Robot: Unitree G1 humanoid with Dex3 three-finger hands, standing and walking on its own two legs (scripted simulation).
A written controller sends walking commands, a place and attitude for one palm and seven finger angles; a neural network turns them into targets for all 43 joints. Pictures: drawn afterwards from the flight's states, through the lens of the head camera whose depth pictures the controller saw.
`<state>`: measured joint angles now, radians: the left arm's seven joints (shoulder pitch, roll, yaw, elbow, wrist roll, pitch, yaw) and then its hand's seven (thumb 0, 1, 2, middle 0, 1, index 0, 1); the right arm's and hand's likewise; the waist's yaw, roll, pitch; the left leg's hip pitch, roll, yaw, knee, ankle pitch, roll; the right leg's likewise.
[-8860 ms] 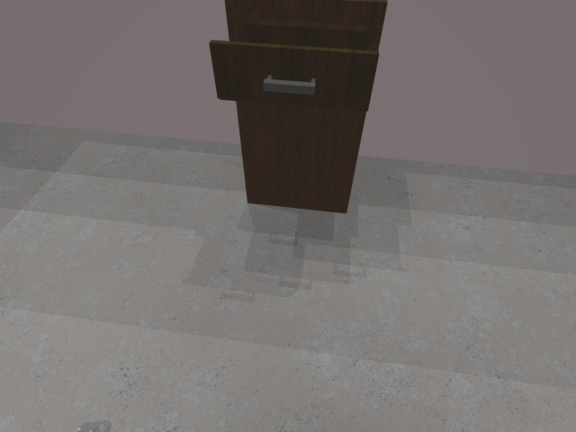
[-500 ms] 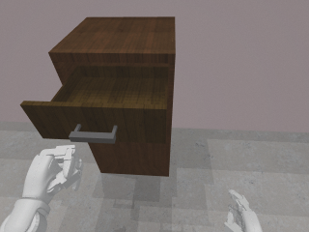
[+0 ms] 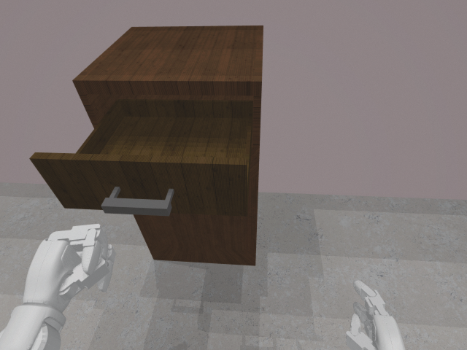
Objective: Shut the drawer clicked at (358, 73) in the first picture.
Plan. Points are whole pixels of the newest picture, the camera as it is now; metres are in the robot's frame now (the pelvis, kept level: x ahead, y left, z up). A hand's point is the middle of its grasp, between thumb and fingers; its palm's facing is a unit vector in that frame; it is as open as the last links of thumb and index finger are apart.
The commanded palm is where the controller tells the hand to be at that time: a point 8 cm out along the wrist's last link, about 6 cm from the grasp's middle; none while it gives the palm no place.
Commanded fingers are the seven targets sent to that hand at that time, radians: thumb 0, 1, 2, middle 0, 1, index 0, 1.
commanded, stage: bring the fist close to the handle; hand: left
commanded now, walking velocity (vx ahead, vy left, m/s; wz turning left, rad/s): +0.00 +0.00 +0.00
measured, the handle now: (140, 199) +0.39 +0.25 +0.04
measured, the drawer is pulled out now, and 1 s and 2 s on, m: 0.26 0.26 0.23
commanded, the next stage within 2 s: push the drawer shut in 1.28 s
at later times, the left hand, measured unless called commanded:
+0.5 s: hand (132, 254) +0.24 +0.20 +0.08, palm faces +0.03 -1.00 -0.04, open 3.3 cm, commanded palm +0.22 +0.25 +0.08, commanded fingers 0.00 0.90 0.90 -1.40 -1.60 -1.40 -1.60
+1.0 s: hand (147, 245) +0.28 +0.20 +0.04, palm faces +0.04 -1.00 -0.05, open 3.3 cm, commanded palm +0.25 +0.25 +0.04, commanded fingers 0.00 0.90 0.90 -1.40 -1.60 -1.40 -1.60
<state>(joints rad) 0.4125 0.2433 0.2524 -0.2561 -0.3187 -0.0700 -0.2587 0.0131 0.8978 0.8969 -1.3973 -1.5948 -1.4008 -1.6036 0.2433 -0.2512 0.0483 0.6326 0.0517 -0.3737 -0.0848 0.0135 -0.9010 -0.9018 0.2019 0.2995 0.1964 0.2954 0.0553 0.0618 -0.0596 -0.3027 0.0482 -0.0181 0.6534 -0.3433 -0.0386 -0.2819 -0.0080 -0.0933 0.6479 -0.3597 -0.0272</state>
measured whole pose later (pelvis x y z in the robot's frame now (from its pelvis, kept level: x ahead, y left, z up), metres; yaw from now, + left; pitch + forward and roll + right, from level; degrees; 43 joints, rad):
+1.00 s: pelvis -0.02 +0.01 -0.03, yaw -1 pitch +8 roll +0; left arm 0.04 0.22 0.21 0.26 -0.23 -0.33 -0.19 0.01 0.90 0.90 -1.39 -1.59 -1.40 -1.60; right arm 0.24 -0.25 0.01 0.62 0.02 -0.19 -0.04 0.01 -0.90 -0.90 0.20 0.30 0.20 0.30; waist -0.01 0.03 -0.07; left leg -0.60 0.04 0.01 0.86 -0.41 -0.02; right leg -0.59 -0.02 -0.06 0.87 -0.42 -0.02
